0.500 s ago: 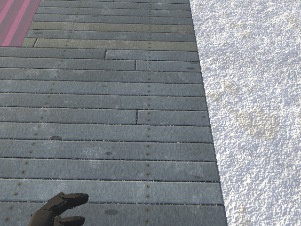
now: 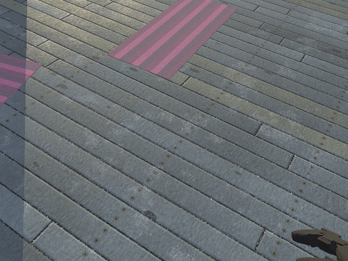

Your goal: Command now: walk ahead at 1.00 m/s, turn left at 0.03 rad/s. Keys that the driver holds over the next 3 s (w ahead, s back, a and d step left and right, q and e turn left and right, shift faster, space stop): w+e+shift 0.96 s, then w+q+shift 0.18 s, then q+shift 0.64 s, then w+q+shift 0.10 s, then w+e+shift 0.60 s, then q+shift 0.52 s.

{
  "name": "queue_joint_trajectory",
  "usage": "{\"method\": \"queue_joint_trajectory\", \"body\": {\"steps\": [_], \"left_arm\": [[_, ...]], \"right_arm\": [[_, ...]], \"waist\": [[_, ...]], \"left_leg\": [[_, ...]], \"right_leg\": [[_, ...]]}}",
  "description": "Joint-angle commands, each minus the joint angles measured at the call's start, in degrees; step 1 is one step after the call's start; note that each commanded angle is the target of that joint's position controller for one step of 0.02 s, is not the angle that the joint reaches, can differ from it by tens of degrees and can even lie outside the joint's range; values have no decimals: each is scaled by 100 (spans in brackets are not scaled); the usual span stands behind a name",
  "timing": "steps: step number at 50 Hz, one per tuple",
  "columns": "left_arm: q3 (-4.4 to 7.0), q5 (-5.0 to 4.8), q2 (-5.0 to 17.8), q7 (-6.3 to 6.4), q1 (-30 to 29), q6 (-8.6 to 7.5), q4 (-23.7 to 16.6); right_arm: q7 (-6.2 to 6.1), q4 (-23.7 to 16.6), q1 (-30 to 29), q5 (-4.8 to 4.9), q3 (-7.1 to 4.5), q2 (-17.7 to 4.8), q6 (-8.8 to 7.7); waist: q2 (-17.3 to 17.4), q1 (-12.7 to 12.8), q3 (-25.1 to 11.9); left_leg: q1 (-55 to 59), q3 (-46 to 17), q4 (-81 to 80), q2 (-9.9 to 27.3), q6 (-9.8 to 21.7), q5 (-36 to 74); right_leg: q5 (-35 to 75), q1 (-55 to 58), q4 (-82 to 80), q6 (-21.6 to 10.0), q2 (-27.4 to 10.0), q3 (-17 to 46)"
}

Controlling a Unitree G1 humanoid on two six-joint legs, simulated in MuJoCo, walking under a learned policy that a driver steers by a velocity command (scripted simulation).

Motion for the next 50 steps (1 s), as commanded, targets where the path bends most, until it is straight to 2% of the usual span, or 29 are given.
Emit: {"method": "queue_joint_trajectory", "body": {"steps": [1, 3, 4, 6, 7, 8, 9, 10, 11, 13, 14, 15, 18, 23, 26, 28, 29, 30, 31, 32, 33, 34, 35, 36, 39, 42, 44, 47, 50], "left_arm": [[134, -131, 804, -44, -978, -107, -719], [191, -221, 999, -71, -765, -66, -651], [206, -253, 1103, -43, -710, -16, -597], [170, -120, 1173, -39, -548, 57, -415], [122, -44, 1088, 1, -766, 16, -557], [-120, 74, 48, 80, -327, -55, -686], [-230, -317, -249, 129, 240, -136, -748], [-113, -512, 127, 174, -309, -109, -770], [-93, -448, 139, 190, -842, -61, -898], [-11, -253, 151, 154, -936, 130, -840], [23, -263, 118, 82, -990, 254, -787], [35, -275, 3, 65, -948, 402, -770], [25, -197, -51, 51, -1422, 581, -991], [-23, -128, 65, -206, -2359, 510, -1311], [-1, -177, 191, -368, -2945, 371, -1473], [155, -274, 511, -391, -2450, 388, -1417], [293, -305, 781, -367, -1583, 450, -1244], [542, -274, 1275, -296, -216, 524, -864], [740, -306, 1583, -146, 516, 588, -585], [536, -125, 1677, -139, -278, 537, -689], [425, 52, 1240, -138, -497, 382, -1079], [402, 52, 980, -142, -389, 245, -1017], [352, 20, 836, -166, -616, 132, -962], [321, -2, 786, -179, -1003, 80, -1011], [238, -32, 564, -32, -1542, 55, -1110], [257, -105, 619, 194, -1497, 122, -1025], [338, -147, 792, 241, -1282, 197, -901], [365, -295, 704, 264, -1106, 212, -787], [367, -161, 570, 279, -1081, 290, -677]], "right_arm": [[100, -314, -279, -116, 180, 46, -203], [132, -355, -539, -55, 150, -75, -291], [81, -395, -510, -15, 19, -322, -302], [-40, -163, 792, 2, -339, -928, -294], [-154, 114, 2116, -75, -488, -1162, -203], [-262, 333, 2935, -167, -636, -1733, -159], [-254, 346, 3118, -252, -653, -1803, -130], [-238, 382, 2704, -178, -560, -1315, -139], [-246, 457, 2369, -124, -505, -1015, -140], [-227, 572, 1592, -314, -388, -332, -192], [-214, 645, 1450, -326, -323, 55, -231], [-232, 718, 1216, -258, -296, 183, -248], [-328, 837, 1135, -217, -368, 6, -310], [-475, 946, 1349, -242, -535, -725, -301], [-508, 1016, 1588, -233, -603, -1108, -196], [-580, 988, 1664, -211, -691, -1456, -37], [-572, 893, 1445, -176, -743, -1608, 36], [-526, 717, 1141, -132, -756, -1603, 40], [-470, 584, 778, 10, -663, -1202, -73], [-349, 327, 1618, -185, -302, 86, -356], [-272, -119, 1430, 40, -247, -236, -638], [-265, -279, 508, 190, -368, -714, -741], [-299, -345, 415, 167, -348, -615, -735], [-332, -191, 561, 9, -332, -499, -667], [-362, -30, 802, -119, -436, -562, -367], [-371, -388, -309, -245, -316, -208, -336], [-319, -553, -770, -164, -287, 8, -339], [-305, -588, -730, 122, -512, -428, -354], [-288, -333, 63, 180, -693, -745, -397]], "waist": [[-120, -552, 745], [-237, -461, 695], [-393, -560, 724], [-653, -1367, -252], [-703, -2089, -990], [989, -1742, -1739], [2006, -1533, -2482], [1067, -1477, -1403], [736, -1361, -624], [569, -794, -180], [604, -690, -35], [751, -508, 78], [313, -426, 586], [-247, -580, 904], [-139, -691, 908], [408, -275, 416], [683, 239, -11], [643, 860, -633], [-374, 1267, -594], [-2248, -235, -406], [-1802, -143, -1688], [-726, 42, -757], [91, -321, -320], [519, -632, 12], [301, -990, 409], [83, -618, 728], [-236, -287, 548], [-660, -241, 267], [-970, -621, -57]], "left_leg": [[720, 291, -1263, 154, -144, 722], [1531, 411, -1981, -45, -215, 879], [1804, 363, -2385, -159, -224, 837], [3605, 680, -2836, -595, -80, 454], [5403, 407, -2541, -197, -26, 401], [6802, -1838, -3079, 1269, 262, -1251], [6748, -4683, -4710, 2008, 833, -3070], [6107, -4494, -5104, 1941, 798, -3809], [5288, -3408, -5021, 1896, 750, -2913], [3863, -1785, -4930, 1373, 590, -1220], [3423, -961, -4896, 1158, 416, -333], [3266, -515, -5086, 1084, 331, -195], [3029, 398, -5346, 1175, 338, 765], [3624, 1531, -5692, 942, 155, 1190], [4308, 2003, -5277, 861, -161, 4244], [4839, 2081, -4140, 964, -215, 7307], [4685, 2031, -3084, 1081, -121, 8177], [3893, 1833, -1493, 998, -21, 7898], [2386, 1879, 1181, -2, -275, 4353], [-2, 890, 3276, -897, -450, -1872], [-688, -426, 3541, -958, -209, -1639], [-980, -457, 2905, -687, -36, -1116], [-816, -464, 2087, -403, 24, -725], [-282, -487, 1614, -207, -59, -531], [568, -417, 405, 63, -447, -250], [1398, 87, -1542, -139, -770, 1025], [2203, 290, -2582, -449, -878, 1866], [2351, -246, -3387, -465, -922, 2021], [2457, -90, -3410, -246, -699, 1551]], "right_leg": [[526, -1582, -1446, -1155, -1237, 1171], [718, -1642, -1500, -1072, -1342, 1099], [1243, -1448, -1302, -1013, -1401, 1118], [3579, -1208, 574, -700, -1123, 744], [3401, -2293, 2308, -442, -911, 677], [-631, -3744, 4724, -179, -267, 659], [-873, -4412, 6271, -246, -13, 1150], [-369, -5199, 6973, -223, -273, 1056], [94, -5452, 6985, -237, -552, 819], [642, -4619, 6386, -228, -968, 869], [659, -4193, 6164, -264, -1092, 937], [662, -4175, 6058, -275, -1083, 907], [1022, -4526, 5645, -227, -1122, 922], [2302, -4490, 3613, -501, -966, 219], [2254, -3793, 2561, -805, -439, -633], [1648, -2939, 2584, -945, 84, -1049], [1214, -1945, 2713, -1106, 223, -1006], [1011, -125, 2528, -1345, 309, -682], [1519, 1454, 1571, -1667, 216, -63], [1076, 2108, 1371, -2399, -699, 2667], [-1799, 2478, -59, -3058, -1539, 5212], [-2289, 1689, -888, -2599, -1548, 5343], [-2012, 880, -882, -2352, -1510, 4992], [-1488, -106, -776, -2236, -1268, 4490], [-430, -1595, -876, -2057, -575, 3158], [664, -2736, -798, -1840, -19, 2151], [435, -2974, -733, -1573, 111, 2022], [-80, -1919, -218, -1344, -90, 2583], [1292, -603, 652, -1206, -533, 2619]]}}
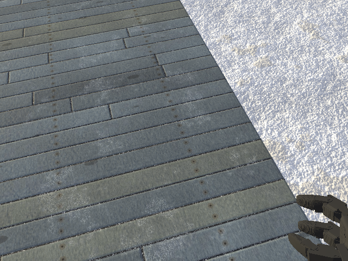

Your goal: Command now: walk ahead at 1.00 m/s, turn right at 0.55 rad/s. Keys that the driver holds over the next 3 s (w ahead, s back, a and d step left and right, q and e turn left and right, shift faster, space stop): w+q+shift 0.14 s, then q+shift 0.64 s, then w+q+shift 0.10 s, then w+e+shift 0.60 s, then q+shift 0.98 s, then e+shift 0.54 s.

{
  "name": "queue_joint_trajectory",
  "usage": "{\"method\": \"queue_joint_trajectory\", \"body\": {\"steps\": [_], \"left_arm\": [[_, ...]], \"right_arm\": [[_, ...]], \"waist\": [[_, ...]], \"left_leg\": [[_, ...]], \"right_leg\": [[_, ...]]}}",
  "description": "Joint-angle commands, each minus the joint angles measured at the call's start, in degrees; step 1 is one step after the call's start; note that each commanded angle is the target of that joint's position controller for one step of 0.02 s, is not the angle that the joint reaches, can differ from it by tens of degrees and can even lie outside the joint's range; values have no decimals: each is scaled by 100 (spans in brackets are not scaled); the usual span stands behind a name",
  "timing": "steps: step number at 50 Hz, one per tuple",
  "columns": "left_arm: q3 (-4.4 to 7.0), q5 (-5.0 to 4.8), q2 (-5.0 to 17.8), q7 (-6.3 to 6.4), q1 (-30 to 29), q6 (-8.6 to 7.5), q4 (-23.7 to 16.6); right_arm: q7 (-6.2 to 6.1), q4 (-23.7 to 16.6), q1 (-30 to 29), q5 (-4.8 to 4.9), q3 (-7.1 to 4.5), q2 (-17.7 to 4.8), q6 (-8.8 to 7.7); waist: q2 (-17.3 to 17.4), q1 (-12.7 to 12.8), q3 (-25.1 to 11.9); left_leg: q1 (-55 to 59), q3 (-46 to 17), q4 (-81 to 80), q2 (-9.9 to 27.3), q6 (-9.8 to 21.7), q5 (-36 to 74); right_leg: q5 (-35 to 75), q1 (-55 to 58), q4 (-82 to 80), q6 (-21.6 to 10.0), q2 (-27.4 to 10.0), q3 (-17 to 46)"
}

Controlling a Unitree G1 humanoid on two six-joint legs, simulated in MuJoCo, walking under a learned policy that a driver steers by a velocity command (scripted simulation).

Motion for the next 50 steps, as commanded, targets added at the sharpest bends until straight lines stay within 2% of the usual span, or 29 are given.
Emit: {"method": "queue_joint_trajectory", "body": {"steps": [1, 2, 3, 4, 5, 6, 7, 10, 12, 15, 19, 21, 22, 23, 24, 25, 26, 28, 30, 32, 39, 40, 41, 42, 43, 44, 45, 47, 50], "left_arm": [[180, 164, 668, -46, -325, -19, -301], [55, 278, 400, -124, -470, -39, -421], [-114, -33, -364, -161, 783, -108, -474], [-183, -221, 21, -123, 740, -146, -342], [-129, -153, 388, -142, -234, -181, -493], [-148, 29, 447, -148, -980, -254, -652], [-159, 227, 396, -147, -1534, -354, -835], [-160, 348, 291, -178, -1769, -475, -984], [-236, 416, 160, -223, -1984, -502, -1057], [-225, 344, 142, -310, -2453, -486, -1076], [-27, 297, 407, -186, -2515, -317, -1073], [86, 391, 601, -79, -1634, -256, -832], [70, 426, 793, -28, -1247, -181, -832], [42, 394, 721, -102, -1310, -87, -873], [44, 319, 513, -132, -1765, -17, -943], [-17, 281, 215, -131, -2039, 30, -986], [-52, 304, 152, -128, -2338, 81, -994], [19, 384, 328, -84, -2604, 118, -865], [84, 413, 419, -22, -2447, 69, -655], [158, 389, 600, 26, -2393, 70, -503], [341, 101, 1086, -81, -2350, 162, -364], [367, 37, 1112, -101, -2213, 178, -299], [348, 7, 981, -113, -2043, 195, -236], [264, 65, 670, -131, -2069, 237, -216], [129, 221, 274, -173, -2246, 215, -563], [204, 143, 662, -193, -2950, 37, -773], [303, -3, 1033, -250, -2913, -104, -767], [325, 180, 1051, -270, -2182, -192, -337], [266, 164, 832, -294, -1968, -140, -93]], "right_arm": [[-32, 67, 1293, 60, -516, -1064, -67], [-55, 281, 2451, -15, -517, -1137, -28], [25, 561, 2996, -260, -582, -1655, -9], [127, 621, 3003, -193, -489, -1181, -20], [106, 612, 2659, -120, -372, -676, 40], [106, 620, 2540, -146, -347, -661, 97], [138, 653, 2474, -162, -347, -702, 116], [92, 724, 2179, -142, -207, -409, 112], [-16, 801, 2210, -78, -247, -567, 171], [-195, 742, 2190, -31, -446, -1026, 389], [-355, 682, 2220, 70, -510, -846, 540], [-354, 426, 2002, 33, -461, -500, 585], [-339, 393, 2745, -133, -321, 27, 638], [-281, 446, 3886, -21, -291, -339, 692], [-294, 543, 3631, 34, -373, -613, 807], [-325, 494, 3028, 25, -460, -800, 910], [-360, 454, 2745, -1, -544, -929, 1009], [-337, 266, 2487, -48, -559, -793, 1096], [-290, 137, 2184, -60, -454, -451, 1051], [-218, 19, 1913, -101, -386, -374, 1012], [104, -229, 1428, -74, -466, -810, 1112], [91, -191, 1485, -66, -502, -826, 1125], [56, -53, 1824, -53, -583, -959, 1120], [6, 247, 2686, 0, -717, -1255, 1075], [-39, 216, 3059, 34, -866, -2096, 947], [55, 32, 2960, -157, -745, -1927, 691], [40, -22, 2459, -220, -603, -1587, 538], [-45, -98, 1868, -167, -371, -1047, 475], [-109, -24, 1904, -274, -272, -1008, 362]], "waist": [[-1025, -1018, -720], [-800, -1536, -1532], [2215, -867, -2094], [2455, -1012, -1743], [1394, -1160, -745], [445, -1169, -399], [23, -1123, -141], [409, -653, 7], [264, -583, -69], [350, -632, -266], [393, -434, -379], [-76, -73, -971], [-1326, -414, -1703], [-2096, -750, -2565], [-1616, -799, -1995], [-1137, -693, -1219], [-834, -771, -886], [-928, -919, -492], [-931, -819, -498], [-821, -766, -700], [-836, -802, -756], [-687, -839, -838], [-483, -926, -887], [263, -1228, -864], [1919, -1164, -415], [1347, -1554, -299], [1132, -1246, -50], [755, -806, -239], [678, -757, -285]], "left_leg": [[2291, 570, 87, -46, 297, -470], [3985, 182, 577, 237, 501, -1245], [5475, -3250, -716, 1505, 1732, -3514], [5394, -5081, -1645, 1856, 2056, -5581], [4673, -4435, -1715, 1630, 1934, -5411], [3994, -3611, -1634, 1327, 1814, -4393], [3435, -3074, -1616, 1037, 1771, -3498], [2790, -2085, -1510, 577, 1830, -131], [2532, -1637, -1365, 576, 1870, 1495], [1504, -1211, -1342, 220, 1530, 1551], [1366, -1511, -597, -53, 908, 369], [896, -1232, 1122, -499, 559, -571], [96, -618, 2813, -979, 385, -4290], [-199, -358, 4020, -679, 271, -4797], [-652, 4, 4631, -228, 78, -4091], [-862, 256, 4757, -101, -29, -3585], [-707, 322, 4807, 34, -104, -3260], [-253, 469, 4553, 228, -155, -2860], [-174, 632, 3855, 306, -153, -2604], [50, 671, 3153, 445, -100, -2326], [1298, 1112, 1042, 258, 421, -1651], [1679, 1239, 714, 112, 568, -1536], [2299, 1247, 597, -28, 752, -1788], [3317, 535, 112, 200, 1167, -2507], [3894, -2464, -975, 1498, 2237, -4482], [3664, -3929, -2046, 1802, 2608, -6061], [3420, -3485, -2151, 1867, 2345, -5808], [3111, -2193, -1799, 1501, 1828, -4344], [2851, -1149, -1956, 1099, 1536, -3423]], "right_leg": [[3405, -528, 810, -512, -1016, 396], [3400, -1359, 2546, -356, -856, 160], [486, -3359, 4863, 92, 8, -437], [-139, -4418, 5509, 48, -250, -571], [179, -4784, 5593, -63, -517, -693], [424, -4600, 5303, -103, -673, -895], [511, -4414, 4739, -122, -780, -940], [525, -3750, 3318, 166, -899, -995], [624, -3411, 2238, 418, -745, -1220], [2407, -1891, 877, 528, -186, -1447], [3488, -730, -284, 474, -256, -928], [4155, 553, -425, 213, -1023, -623], [6431, 1675, 34, -312, -2602, 643], [5870, 1911, 13, -1203, -3718, 2010], [3997, 1272, -424, -1293, -3396, 1995], [3122, 538, -713, -1075, -2896, 1165], [2870, -111, -896, -917, -2583, 563], [3036, -1122, -1161, -835, -2280, -278], [3465, -1116, -1262, -898, -2218, -833], [3761, -955, -1242, -954, -2339, -1127], [2938, -893, -801, -468, -2625, -1920], [1954, -1042, -633, -292, -2580, -2050], [599, -1515, -301, -119, -2426, -2167], [-616, -2598, 1003, 174, -2034, -2520], [-1373, -4794, 3232, 627, -970, -2677], [-864, -5710, 3786, 453, -700, -1282], [-298, -5762, 3718, 262, -947, -1143], [824, -5092, 3212, 326, -1256, -1279], [2181, -4597, 2913, 555, -1250, -1511]]}}
Over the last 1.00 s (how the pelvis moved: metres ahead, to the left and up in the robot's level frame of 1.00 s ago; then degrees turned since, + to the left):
0.81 -0.12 -0.01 -48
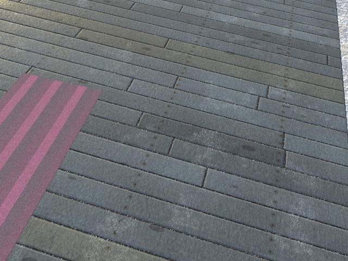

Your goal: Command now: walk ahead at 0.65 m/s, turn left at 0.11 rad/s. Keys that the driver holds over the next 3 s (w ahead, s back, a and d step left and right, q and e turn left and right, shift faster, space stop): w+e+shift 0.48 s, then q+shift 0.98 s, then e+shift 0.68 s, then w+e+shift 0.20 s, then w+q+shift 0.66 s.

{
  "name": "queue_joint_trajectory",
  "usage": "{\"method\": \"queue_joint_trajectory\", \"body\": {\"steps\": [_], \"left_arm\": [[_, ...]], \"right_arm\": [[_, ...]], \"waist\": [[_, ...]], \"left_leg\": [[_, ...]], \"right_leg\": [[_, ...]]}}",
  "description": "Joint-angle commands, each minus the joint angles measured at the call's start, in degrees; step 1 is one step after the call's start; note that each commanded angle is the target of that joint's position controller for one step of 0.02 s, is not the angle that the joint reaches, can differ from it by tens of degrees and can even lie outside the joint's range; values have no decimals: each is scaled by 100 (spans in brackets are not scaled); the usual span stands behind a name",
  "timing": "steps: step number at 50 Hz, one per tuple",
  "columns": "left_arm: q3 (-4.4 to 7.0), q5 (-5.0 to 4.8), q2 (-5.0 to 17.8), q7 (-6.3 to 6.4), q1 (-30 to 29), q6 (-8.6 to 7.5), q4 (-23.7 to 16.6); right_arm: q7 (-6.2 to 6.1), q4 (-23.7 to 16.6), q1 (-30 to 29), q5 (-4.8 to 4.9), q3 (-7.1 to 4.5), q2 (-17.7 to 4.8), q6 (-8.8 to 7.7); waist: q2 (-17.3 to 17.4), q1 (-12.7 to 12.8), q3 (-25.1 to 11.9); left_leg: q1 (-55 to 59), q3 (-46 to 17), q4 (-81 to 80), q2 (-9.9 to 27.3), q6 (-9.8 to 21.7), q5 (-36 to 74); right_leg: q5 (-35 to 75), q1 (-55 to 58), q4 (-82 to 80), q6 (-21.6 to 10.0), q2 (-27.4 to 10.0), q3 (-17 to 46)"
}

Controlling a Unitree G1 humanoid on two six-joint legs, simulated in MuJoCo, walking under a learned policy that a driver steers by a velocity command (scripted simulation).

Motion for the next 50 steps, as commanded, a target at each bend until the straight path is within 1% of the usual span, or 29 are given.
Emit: {"method": "queue_joint_trajectory", "body": {"steps": [1, 7, 11, 15, 16, 18, 19, 20, 21, 22, 23, 24, 25, 26, 27, 28, 30, 32, 34, 37, 39, 41, 42, 43, 44, 45, 46, 47, 50], "left_arm": [[41, -32, 407, -29, -436, -80, -342], [-28, -147, 318, -72, -437, 1, -373], [-142, -96, 175, -211, -577, -69, -451], [-318, -133, -24, -411, -1006, -172, -692], [-340, -136, -36, -437, -1033, -190, -765], [-251, -186, 195, -401, -730, -162, -855], [-155, -224, 431, -374, -3, -125, -777], [41, -218, 899, -313, 1248, -80, -534], [241, -240, 1286, -187, 2439, 29, -272], [342, -269, 1789, -85, 2237, 52, -323], [175, -136, 1218, -65, 2331, -29, -434], [92, -5, 890, -37, 2410, -95, -396], [7, 68, 722, -59, 1997, -160, -376], [-77, 108, 460, -54, 1388, -205, -502], [-150, 201, 360, -17, 858, -198, -663], [-206, 196, 237, 12, 584, -176, -691], [-248, 100, 282, 64, 446, -250, -527], [-256, 155, 384, 118, 294, -334, -430], [-293, 180, 323, 185, 588, -367, -303], [-266, 143, 531, 307, 878, -235, -82], [-201, 158, 685, 389, 597, -77, -152], [-210, 194, 560, 461, 178, 121, -360], [-251, 205, 433, 450, -31, 187, -484], [-367, 336, -279, 318, 696, 204, -626], [-436, 125, -41, 197, 1755, 140, -654], [-350, 42, 581, 155, 1101, 121, -673], [-320, 74, 609, 157, 326, 155, -871], [-332, 158, 520, 201, 43, 234, -944], [-337, 180, 304, 197, 159, 330, -846]], "right_arm": [[-89, -360, -73, -64, -223, -980, -265], [-80, -17, 322, -109, -201, -852, -472], [-42, 185, 288, -106, -185, -783, -496], [-62, 395, 328, -60, -206, -873, -386], [-86, 409, 260, -79, -219, -972, -344], [-185, 468, 311, -108, -262, -1244, -216], [-231, 459, 206, -117, -291, -1384, -148], [-243, 396, 32, -106, -307, -1468, -141], [-243, 307, -78, -97, -245, -1316, -258], [-92, -42, 463, -95, 82, -222, -521], [-18, -212, -127, 128, 97, -655, -840], [1, -501, -994, 338, 41, -871, -963], [-14, -522, -997, 355, 93, -744, -993], [-46, -382, -867, 189, 82, -703, -932], [-18, -210, -517, 146, 39, -746, -807], [14, -62, -269, 135, -7, -826, -662], [27, -7, -215, 55, 29, -653, -484], [12, 7, -403, -11, 128, -347, -463], [93, 85, -706, -6, 180, -187, -539], [317, -124, -1284, 70, 44, -398, -635], [451, -71, -721, 60, -140, -707, -606], [439, 256, 740, 28, -384, -1067, -503], [335, 336, 1357, 32, -431, -1157, -460], [220, 103, 882, -50, -400, -1359, -460], [202, -307, 244, -245, -395, -1621, -489], [145, -619, -135, -191, -444, -1335, -363], [77, -645, -330, -84, -347, -1033, -246], [22, -684, -454, 10, -274, -881, -182], [-70, -807, -854, 17, -312, -890, 8]], "waist": [[900, -99, -71], [730, -284, 462], [599, -372, 770], [433, -485, 1120], [520, -419, 1056], [996, -95, 482], [1234, 358, 18], [1208, 1000, -692], [627, 1544, -1223], [-1839, 686, -1694], [-823, 1072, -2625], [-380, 1179, -1638], [478, 707, -794], [605, 368, -507], [432, 49, -196], [275, -128, -26], [133, -259, 258], [-6, -214, 333], [-41, 186, 139], [-78, 472, -36], [-334, 151, -401], [-332, -573, -852], [174, -927, -941], [2265, -47, -958], [2021, 267, -2414], [926, -116, -2449], [55, -130, -1435], [-378, -3, -1081], [185, 283, -361]], "left_leg": [[1032, -1529, -1986, 1334, 743, -1437], [1465, -255, -2341, 1561, 550, -404], [1634, 518, -2469, 1547, 406, 368], [2066, 1145, -2416, 1551, 246, 1628], [2079, 1332, -2175, 1519, 181, 3084], [2528, 1500, -1051, 1537, 82, 7055], [2508, 1544, 3, 1572, 61, 8367], [1811, 1513, 1472, 1513, 34, 8599], [101, 1377, 3272, 1182, -181, 6659], [-2812, 799, 6260, -286, -689, -907], [-3336, -656, 6500, -322, -340, -873], [-3612, -705, 6132, -34, -148, -647], [-3358, -584, 5402, 292, -53, -395], [-2890, -512, 4894, 522, -88, -319], [-2361, -443, 4762, 695, -184, -320], [-2060, -318, 4574, 832, -290, -376], [-1753, 47, 3718, 797, -485, -145], [-1437, 347, 2475, 609, -552, 985], [-1031, 503, 1265, 359, -549, 2739], [-1161, 554, 52, 42, -442, 3878], [-677, 577, 50, -188, -349, 3461], [425, 681, 365, -524, -166, 2561], [1061, 115, -39, -159, 77, 3156], [2175, -2064, 225, 1049, 1119, 5387], [3267, -4851, -659, 2119, 2159, 3557], [2812, -4628, -945, 1828, 1876, 1104], [1636, -3993, -1184, 1444, 1518, 31], [830, -3672, -1363, 1221, 1289, -432], [-459, -2704, -1547, 427, 907, -137]], "right_leg": [[1163, -1360, -219, 133, -252, 180], [1952, -2012, -617, 211, -34, 685], [2222, -1942, -1069, 42, -138, 312], [1957, -1693, -1888, -311, -116, -249], [1735, -1292, -2078, -458, 53, -530], [897, -484, -1899, -756, 615, -1072], [507, 341, -1749, -924, 833, -1161], [468, 2121, -1744, -1149, 989, -1008], [318, 4386, -1998, -1377, 737, -99], [-1586, 6471, -2893, -2768, -1037, 3502], [-3290, 6676, -4100, -2743, -1324, 5404], [-2876, 5992, -4366, -2240, -1189, 4888], [-1614, 4760, -4433, -1992, -1142, 4102], [-307, 3808, -4341, -1939, -987, 3367], [1192, 2915, -4351, -1922, -820, 2636], [2259, 2344, -4404, -1855, -763, 2073], [3817, 1468, -4573, -1666, -496, 1072], [4273, 1072, -4627, -1331, -31, 84], [4027, 1351, -4552, -1154, 68, -332], [3146, 2497, -4314, -754, -80, -397], [3745, 2885, -3502, -564, -256, -411], [4627, 2727, -1752, -370, -264, -466], [3555, 2209, 28, -128, 110, -545], [-2099, 326, 2409, 337, 1298, -369], [-2313, -525, 3823, 463, 1420, 980], [-1656, -492, 3647, 213, 994, 1230], [-1215, -604, 2975, 68, 812, 1140], [-985, -438, 2417, 12, 652, 1081], [-826, 278, 456, 44, 557, 880]]}}
Over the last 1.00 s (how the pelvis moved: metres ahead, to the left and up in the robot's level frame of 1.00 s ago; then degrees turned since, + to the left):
0.41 0.13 0.02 38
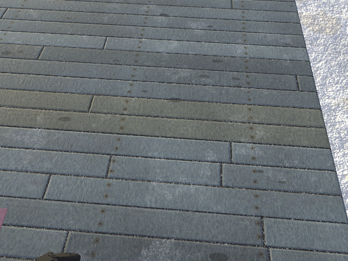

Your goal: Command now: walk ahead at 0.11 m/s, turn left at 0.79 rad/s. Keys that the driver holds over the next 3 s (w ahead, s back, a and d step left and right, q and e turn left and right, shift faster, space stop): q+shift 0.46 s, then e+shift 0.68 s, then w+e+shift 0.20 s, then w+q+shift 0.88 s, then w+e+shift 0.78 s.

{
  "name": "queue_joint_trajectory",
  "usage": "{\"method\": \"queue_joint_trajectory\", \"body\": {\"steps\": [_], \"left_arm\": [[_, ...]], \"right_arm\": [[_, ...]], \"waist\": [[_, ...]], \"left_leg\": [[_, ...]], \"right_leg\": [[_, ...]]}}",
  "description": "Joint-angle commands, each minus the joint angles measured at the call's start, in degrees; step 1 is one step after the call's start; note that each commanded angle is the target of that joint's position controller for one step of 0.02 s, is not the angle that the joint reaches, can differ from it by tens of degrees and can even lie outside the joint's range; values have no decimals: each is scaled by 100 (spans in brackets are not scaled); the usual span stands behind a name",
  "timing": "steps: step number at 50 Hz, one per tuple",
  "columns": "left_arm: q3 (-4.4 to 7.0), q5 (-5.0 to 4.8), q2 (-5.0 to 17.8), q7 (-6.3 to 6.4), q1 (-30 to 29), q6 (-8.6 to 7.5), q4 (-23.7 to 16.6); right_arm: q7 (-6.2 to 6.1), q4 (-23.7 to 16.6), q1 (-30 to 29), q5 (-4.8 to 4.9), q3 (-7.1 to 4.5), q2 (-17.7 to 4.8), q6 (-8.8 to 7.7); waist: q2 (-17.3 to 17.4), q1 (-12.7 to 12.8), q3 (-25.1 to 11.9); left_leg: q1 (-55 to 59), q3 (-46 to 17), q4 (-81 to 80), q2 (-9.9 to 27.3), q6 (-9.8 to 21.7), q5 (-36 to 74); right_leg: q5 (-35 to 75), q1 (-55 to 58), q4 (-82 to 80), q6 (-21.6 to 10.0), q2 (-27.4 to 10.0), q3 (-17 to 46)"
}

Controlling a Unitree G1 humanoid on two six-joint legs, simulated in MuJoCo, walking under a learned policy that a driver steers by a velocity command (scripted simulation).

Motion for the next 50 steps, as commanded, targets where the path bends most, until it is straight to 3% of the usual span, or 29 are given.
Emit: {"method": "queue_joint_trajectory", "body": {"steps": [1, 3, 5, 9, 13, 14, 15, 16, 17, 18, 20, 21, 23, 26, 30, 32, 34, 35, 36, 37, 38, 39, 40, 41, 44, 46, 48, 49, 50], "left_arm": [[210, 25, 522, 48, 496, -19, -162], [215, 43, 433, 101, 383, -39, -149], [263, -59, 508, 111, 274, -6, -116], [346, -113, 548, 109, -55, -68, -126], [454, -154, 700, 46, 56, -280, -22], [493, -130, 749, 37, 249, -314, 53], [549, -82, 977, 59, 250, -293, 14], [592, 59, 1363, 70, 138, -217, -83], [592, 164, 1223, 64, 73, -212, -103], [503, 111, 894, 107, -202, -201, -247], [438, 11, 745, 209, -379, -137, -353], [406, -2, 741, 232, -370, -108, -356], [392, 48, 768, 220, -148, -79, -327], [407, 86, 882, 115, 398, 2, -196], [328, -68, 726, -137, 71, -30, -148], [397, -163, 933, -160, 347, 13, -30], [468, -325, 1131, -128, 629, 36, 61], [448, -313, 1033, -130, 676, -18, 48], [337, -211, 611, -174, 596, -112, -104], [322, -330, 441, -162, 441, -187, -241], [434, -308, 804, -130, 352, -175, -192], [552, -315, 943, -110, 381, -102, -156], [584, -303, 863, -76, 618, 25, -62], [549, -253, 705, -44, 705, 148, -87], [440, -230, 402, -100, 574, 271, -294], [431, -231, 431, -230, 457, 259, -456], [501, -251, 551, -306, 861, 280, -415], [575, -251, 632, -268, 1105, 285, -344], [712, -211, 954, -162, 1419, 263, -292]], "right_arm": [[-129, -680, -375, 26, -257, -812, 78], [-172, -608, -167, 48, -331, -967, 159], [-243, -670, -268, 133, -390, -1044, 277], [-259, -720, -358, 104, -446, -1054, 466], [-246, -778, -447, 73, -476, -999, 525], [-235, -795, -532, 121, -452, -942, 530], [-210, -758, -257, 145, -389, -748, 543], [-174, -868, -224, 191, -356, -647, 523], [-105, -883, -180, 148, -470, -1042, 426], [-70, -737, -108, 131, -537, -1326, 410], [-114, -523, 133, 26, -473, -1066, 523], [-102, -534, 178, 38, -429, -955, 558], [-112, -652, -11, 118, -372, -854, 580], [-192, -760, -493, 48, -189, -572, 495], [-218, -457, -287, -95, 32, -123, 431], [-183, -281, -171, -74, -42, -323, 407], [-194, -200, -31, -6, -126, -569, 371], [-234, -192, 175, -29, -184, -803, 363], [-319, -216, 462, -139, -288, -1185, 427], [-319, -40, 332, -186, -395, -1322, 512], [-319, -256, -15, -245, -317, -1009, 481], [-354, -329, -214, -263, -234, -719, 441], [-384, -394, -503, -201, -201, -620, 395], [-396, -369, -830, -65, -232, -632, 329], [-419, -325, -1051, -16, -285, -620, 264], [-425, -236, -828, -35, -354, -757, 298], [-378, -171, -845, 82, -388, -830, 277], [-348, -101, -740, 120, -370, -724, 256], [-278, 56, -343, 67, -327, -512, 230]], "waist": [[125, 427, -917], [258, 318, -1229], [443, 245, -1383], [820, 67, -1130], [1045, 95, -1070], [928, 228, -1119], [352, 127, -1392], [-955, 21, -1265], [-1527, -23, -1138], [-1155, -23, -987], [-624, 50, -824], [-551, 105, -703], [-641, 265, -696], [-642, 598, -868], [-969, 356, -966], [-1199, 384, -793], [-1187, 263, -743], [-938, 201, -997], [143, 178, -1380], [1501, 116, -1186], [1444, -35, -1037], [1321, -1, -943], [1203, 158, -845], [1181, 311, -678], [924, 333, -664], [908, 194, -836], [793, 343, -998], [575, 432, -1048], [-306, 498, -1047]], "left_leg": [[743, -2325, -1286, 1254, 606, -1020], [957, -2335, -1054, 1274, 662, -210], [1009, -2393, -984, 1225, 511, -777], [936, -2774, -1045, 1045, 288, -2233], [1171, -3251, -736, 998, 146, -2290], [1028, -3164, -445, 829, 20, -2504], [605, -2732, 365, 503, -215, -3383], [-493, -1449, 1526, -112, -464, -3766], [-861, -943, 2784, 108, -735, -3264], [-932, -791, 3290, 426, -883, -2802], [-1112, -520, 4129, 642, -1040, -2255], [-1205, -348, 4518, 750, -1102, -2134], [-1349, 21, 4594, 1021, -1203, -1973], [-1119, -35, 3965, 1009, -1293, -2278], [524, 185, 1650, 1058, -1165, -2500], [982, 353, 485, 844, -1128, -1974], [1769, 283, -873, 783, -790, -1002], [2593, -13, -719, 1232, -583, -573], [3489, -713, -235, 2207, -175, 806], [2799, -1076, -495, 2859, 450, 447], [2510, -1195, -669, 3019, 724, 551], [2363, -1020, -700, 3004, 733, 863], [2151, -640, -705, 2851, 634, 998], [1965, -357, -705, 2796, 481, 956], [1619, 318, -610, 2541, 244, 705], [1753, 426, -407, 2686, 236, 681], [1662, 562, 68, 2819, 113, 627], [1407, 799, 543, 2687, -116, 185], [728, 1219, 1657, 2253, -532, -890]], "right_leg": [[138, -62, -1540, 95, -173, 16], [282, 59, -2108, 272, -85, 51], [734, 157, -2573, 366, -66, 145], [956, 352, -3314, 338, 23, 217], [1054, 956, -4598, 71, -54, 310], [1508, 1442, -5259, -56, -265, 275], [1414, 2174, -5612, -405, -1069, 762], [1382, 2498, -5785, -1090, -2110, 1936], [1342, 2190, -5913, -1441, -2527, 2508], [1221, 2032, -5843, -1358, -2368, 2021], [1272, 1973, -5648, -1056, -1976, 1175], [1615, 1870, -5651, -1106, -1951, 878], [1992, 2028, -5714, -1171, -1869, 353], [2339, 2317, -5620, -1389, -1862, 417], [2035, 1697, -5585, -1254, -1633, 228], [2082, 1666, -5377, -1210, -1581, 460], [2551, 1433, -5093, -963, -1532, 703], [2296, 877, -4862, -682, -1450, 713], [1267, -24, -3964, -339, -986, 277], [-182, -599, -3389, -2, -478, -761], [-914, -652, -2272, 200, -607, -808], [-1012, -841, -1363, 310, -639, -755], [-916, -809, -969, 423, -734, -685], [-613, -837, -1044, 477, -914, -622], [37, -219, -1906, 420, -1053, -862], [134, 131, -2566, 279, -973, -1059], [569, 727, -3303, 60, -766, -1296], [904, 1242, -3811, -101, -569, -1310], [1994, 2054, -4560, -398, -636, -690]]}}
Over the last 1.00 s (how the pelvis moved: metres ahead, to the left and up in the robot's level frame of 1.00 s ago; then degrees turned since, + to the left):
0.65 -0.19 -0.03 -9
